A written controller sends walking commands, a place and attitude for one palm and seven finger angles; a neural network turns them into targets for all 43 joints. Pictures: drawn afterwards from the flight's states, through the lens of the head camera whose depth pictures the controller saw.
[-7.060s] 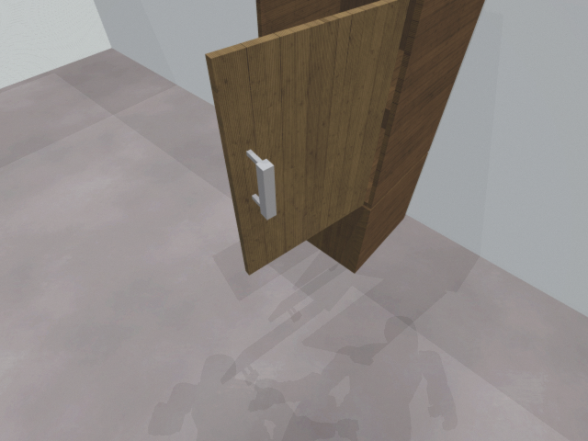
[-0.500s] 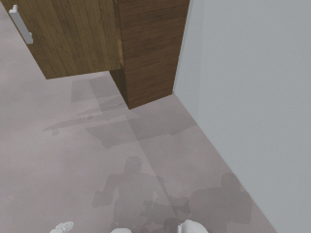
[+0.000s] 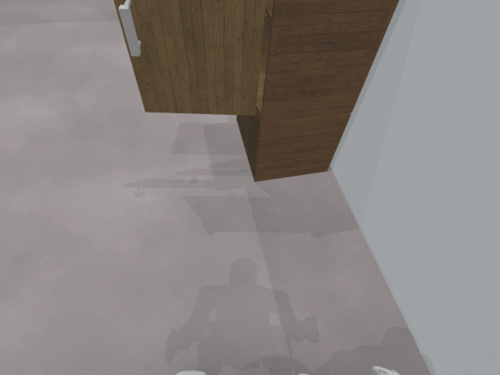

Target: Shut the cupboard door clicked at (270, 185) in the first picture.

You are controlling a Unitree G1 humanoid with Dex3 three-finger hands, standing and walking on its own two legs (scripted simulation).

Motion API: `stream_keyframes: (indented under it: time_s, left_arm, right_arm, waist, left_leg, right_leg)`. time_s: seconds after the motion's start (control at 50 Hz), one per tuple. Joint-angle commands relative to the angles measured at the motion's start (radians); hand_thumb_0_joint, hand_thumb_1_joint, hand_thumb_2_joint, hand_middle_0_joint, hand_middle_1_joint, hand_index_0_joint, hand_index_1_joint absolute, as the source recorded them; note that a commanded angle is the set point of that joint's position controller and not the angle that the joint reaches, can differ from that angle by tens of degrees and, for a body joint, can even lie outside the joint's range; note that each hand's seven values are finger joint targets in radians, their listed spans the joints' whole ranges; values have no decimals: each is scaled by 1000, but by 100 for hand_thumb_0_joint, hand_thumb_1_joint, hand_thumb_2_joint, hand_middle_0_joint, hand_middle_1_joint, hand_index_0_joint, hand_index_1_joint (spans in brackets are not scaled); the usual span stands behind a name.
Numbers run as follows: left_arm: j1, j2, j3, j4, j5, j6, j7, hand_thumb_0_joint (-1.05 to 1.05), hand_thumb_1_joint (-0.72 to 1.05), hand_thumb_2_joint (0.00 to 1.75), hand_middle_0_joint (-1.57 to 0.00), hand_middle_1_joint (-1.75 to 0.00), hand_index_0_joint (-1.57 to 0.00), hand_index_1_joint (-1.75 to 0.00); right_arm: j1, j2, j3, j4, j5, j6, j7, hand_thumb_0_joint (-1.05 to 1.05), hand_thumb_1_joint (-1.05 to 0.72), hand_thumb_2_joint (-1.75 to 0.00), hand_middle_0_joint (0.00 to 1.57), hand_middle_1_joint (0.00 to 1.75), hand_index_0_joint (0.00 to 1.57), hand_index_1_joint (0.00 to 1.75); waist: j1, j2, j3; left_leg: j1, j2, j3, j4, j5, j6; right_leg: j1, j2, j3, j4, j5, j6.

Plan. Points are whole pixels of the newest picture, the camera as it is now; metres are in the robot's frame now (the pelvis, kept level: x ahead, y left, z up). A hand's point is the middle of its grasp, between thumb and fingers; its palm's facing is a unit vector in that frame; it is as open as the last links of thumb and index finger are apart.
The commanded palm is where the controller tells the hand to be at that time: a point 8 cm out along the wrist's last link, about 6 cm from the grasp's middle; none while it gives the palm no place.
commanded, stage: take the last steps up to it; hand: left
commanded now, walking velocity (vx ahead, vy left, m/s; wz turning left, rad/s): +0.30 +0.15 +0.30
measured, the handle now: (132, 28) +0.97 +0.43 +0.00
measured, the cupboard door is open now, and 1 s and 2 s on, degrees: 78 78 78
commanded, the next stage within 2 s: come to a stop and stand still in 1.52 s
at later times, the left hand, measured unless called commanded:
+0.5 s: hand out of the picture -0.01 +0.19 -0.16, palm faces +0.23 -0.96 -0.18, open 7.4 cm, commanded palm none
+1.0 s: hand (128, 266) +0.31 +0.27 -0.14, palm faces +0.14 -0.96 -0.23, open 7.4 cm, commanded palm none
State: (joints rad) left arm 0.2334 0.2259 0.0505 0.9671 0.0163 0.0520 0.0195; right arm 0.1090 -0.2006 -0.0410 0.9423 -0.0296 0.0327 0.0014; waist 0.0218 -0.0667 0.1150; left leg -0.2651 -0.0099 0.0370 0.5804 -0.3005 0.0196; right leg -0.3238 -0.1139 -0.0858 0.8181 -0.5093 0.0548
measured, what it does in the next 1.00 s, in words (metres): walks ahead: right foot, then left foot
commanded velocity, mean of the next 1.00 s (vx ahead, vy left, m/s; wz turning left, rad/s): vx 0.30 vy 0.09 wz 0.06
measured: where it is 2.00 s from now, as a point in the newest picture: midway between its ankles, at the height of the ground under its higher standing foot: (211, 278)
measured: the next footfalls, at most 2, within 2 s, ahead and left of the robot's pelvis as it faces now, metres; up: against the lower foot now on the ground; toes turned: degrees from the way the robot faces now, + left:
right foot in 0.18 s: +0.04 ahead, -0.13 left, +0.00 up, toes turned -2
left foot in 0.54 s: +0.18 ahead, +0.19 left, +0.00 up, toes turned +14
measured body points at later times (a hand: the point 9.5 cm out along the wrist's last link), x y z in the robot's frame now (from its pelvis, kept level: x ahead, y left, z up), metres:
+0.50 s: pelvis +0.08 +0.03 +0.01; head +0.12 +0.04 +0.46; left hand -0.02 +0.24 -0.14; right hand +0.21 -0.20 -0.13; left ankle +0.13 +0.18 -0.70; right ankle +0.00 -0.13 -0.73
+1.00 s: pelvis +0.24 +0.07 +0.01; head +0.26 +0.06 +0.46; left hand +0.30 +0.32 -0.13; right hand +0.25 -0.17 -0.16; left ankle +0.18 +0.19 -0.66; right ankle +0.27 -0.01 -0.73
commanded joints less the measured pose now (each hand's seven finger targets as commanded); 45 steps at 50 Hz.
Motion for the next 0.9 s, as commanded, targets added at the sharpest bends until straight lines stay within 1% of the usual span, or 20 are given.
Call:
stream_keyframes:
  time_s: [0.0,0.08,0.12,0.14,0.16,0.2,0.26,0.3,0.42,0.48,0.5,0.52,0.54,0.62,0.7,0.8,0.82,0.84,0.86,0.88]
  left_arm:
    - [-48,82,21,-74,-6,-17,-8,0,90,90,-20,-30,-20,-30]
    - [-19,55,19,-51,1,-40,-32,0,90,90,-20,-30,-20,-30]
    - [97,62,28,-11,5,-55,-36,0,90,90,-20,-30,-20,-30]
    - [167,113,43,7,14,-65,-29,0,90,90,-20,-30,-20,-30]
    - [234,215,66,15,20,-74,-19,0,90,90,-20,-30,-20,-30]
    - [185,196,56,-2,9,-85,-10,0,90,90,-20,-30,-20,-30]
    - [112,115,35,-8,7,-110,-6,0,90,90,-20,-30,-20,-30]
    - [144,114,35,15,8,-121,-6,0,90,90,-20,-30,-20,-30]
    - [210,147,41,81,14,-114,-9,0,90,90,-20,-30,-20,-30]
    - [155,139,45,78,7,-104,-14,0,90,90,-20,-30,-20,-30]
    - [169,90,33,64,3,-99,-21,0,90,90,-20,-30,-20,-30]
    - [137,30,17,18,-4,-97,-26,0,90,90,-20,-30,-20,-30]
    - [43,13,15,-29,0,-95,-22,0,90,90,-20,-30,-20,-30]
    - [31,12,22,10,10,-75,-35,0,90,90,-20,-30,-20,-30]
    - [16,-21,16,-1,7,-66,-43,0,90,90,-20,-30,-20,-30]
    - [51,23,29,2,10,-71,-44,0,90,90,-20,-30,-20,-30]
    - [117,53,38,22,12,-77,-40,0,90,90,-20,-30,-20,-30]
    - [207,125,53,44,18,-89,-33,0,90,90,-20,-30,-20,-30]
    - [273,213,67,53,9,-91,-25,0,90,90,-20,-30,-20,-30]
    - [237,194,58,38,1,-96,-15,0,90,90,-20,-30,-20,-30]
  right_arm:
    - [63,-185,-30,-31,-2,-20,-31,0,-90,-90,20,30,20,30]
    - [69,-195,-36,-20,-2,-22,-23,0,-90,-90,20,30,20,30]
    - [23,-189,-37,-29,8,-18,-16,0,-90,-90,20,30,20,30]
    - [11,-136,-33,-43,16,-19,-9,0,-90,-90,20,30,20,30]
    - [-19,-78,-21,-86,21,-24,1,0,-90,-90,20,30,20,30]
    - [-97,-124,-37,-101,3,-23,14,0,-90,-90,20,30,20,30]
    - [-58,-92,-32,-60,3,-15,34,0,-90,-90,20,30,20,30]
    - [-44,-60,-26,-49,8,-15,43,0,-90,-90,20,30,20,30]
    - [-87,-18,-8,-59,13,-41,55,0,-90,-90,20,30,20,30]
    - [126,-71,-17,10,4,-63,35,0,-90,-90,20,30,20,30]
    - [267,-159,-38,49,-4,-69,19,0,-90,-90,20,30,20,30]
    - [397,-259,-67,71,-8,-72,2,0,-90,-90,20,30,20,30]
    - [424,-286,-71,85,-6,-58,-15,0,-90,-90,20,30,20,30]
    - [184,-127,-28,39,-5,-76,-22,0,-90,-90,20,30,20,30]
    - [183,-115,-29,54,-5,-90,-19,0,-90,-90,20,30,20,30]
    - [159,-123,-26,71,-1,-74,-8,0,-90,-90,20,30,20,30]
    - [149,-105,-22,71,3,-73,-5,0,-90,-90,20,30,20,30]
    - [150,-65,-15,60,11,-73,2,0,-90,-90,20,30,20,30]
    - [149,-43,-12,25,12,-70,8,0,-90,-90,20,30,20,30]
    - [124,-100,-24,27,4,-66,6,0,-90,-90,20,30,20,30]
  waist:
    - [-35,308,-136]
    - [-25,243,-130]
    - [33,182,-102]
    - [71,4,-80]
    - [108,-296,-54]
    - [68,-138,22]
    - [15,-105,14]
    - [19,-103,-20]
    - [52,-130,-57]
    - [-56,-53,-119]
    - [-114,142,-203]
    - [-154,372,-255]
    - [-163,280,-191]
    - [-37,259,-55]
    - [-10,164,-81]
    - [41,103,-53]
    - [73,53,-56]
    - [114,-108,-68]
    - [127,-298,-83]
    - [106,-220,-46]
  left_leg:
    - [134,267,-261,-237,427,168]
    - [62,212,-245,-245,47,141]
    - [-98,141,-201,-158,-143,92]
    - [-278,41,-109,33,-237,39]
    - [-464,-52,9,315,-319,-23]
    - [-475,43,-124,574,-178,-18]
    - [-416,96,-76,547,9,-52]
    - [-371,88,-18,428,38,-63]
    - [-191,42,78,75,20,-40]
    - [164,-12,143,-125,71,-12]
    - [391,120,-4,-132,29,36]
    - [495,370,-386,-247,2,146]
    - [413,441,-441,-324,-39,207]
    - [37,334,-233,-400,-153,145]
    - [32,288,-93,-403,-5,156]
    - [-94,241,-44,-295,-160,112]
    - [-168,171,-5,-177,-193,74]
    - [-287,55,107,85,-218,17]
    - [-409,2,111,375,-349,-8]
    - [-428,57,-7,529,-272,-6]
  right_leg:
    - [-124,26,55,172,-28,-5]
    - [18,76,-18,-76,5,-20]
    - [228,91,-37,-298,128,-26]
    - [368,-30,119,-466,9,-57]
    - [422,-332,534,-670,-122,-172]
    - [232,-361,594,-700,-133,-238]
    - [199,-261,257,-659,208,-166]
    - [246,-229,141,-637,373,-151]
    - [280,-230,53,-554,502,-135]
    - [143,-159,-35,-325,554,-90]
    - [-19,-95,-91,-77,413,-56]
    - [-256,35,-113,219,-78,-15]
    - [-347,30,-11,382,-109,-49]
    - [-268,-57,55,383,101,-65]
    - [-123,-26,9,46,163,-55]
    - [173,42,-39,-202,248,-50]
    - [288,37,2,-283,216,-65]
    - [396,-117,219,-440,66,-119]
    - [427,-339,570,-652,-74,-232]
    - [326,-364,645,-709,-181,-279]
